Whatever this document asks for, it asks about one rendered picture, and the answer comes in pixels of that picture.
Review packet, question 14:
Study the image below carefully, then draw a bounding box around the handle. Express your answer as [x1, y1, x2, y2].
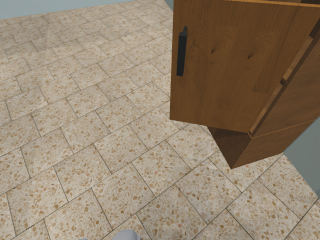
[176, 26, 188, 77]

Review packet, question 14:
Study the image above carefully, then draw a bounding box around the left robot thigh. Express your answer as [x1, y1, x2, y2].
[112, 229, 141, 240]

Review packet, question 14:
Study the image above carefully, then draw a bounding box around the cupboard door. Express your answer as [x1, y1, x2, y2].
[169, 0, 320, 133]

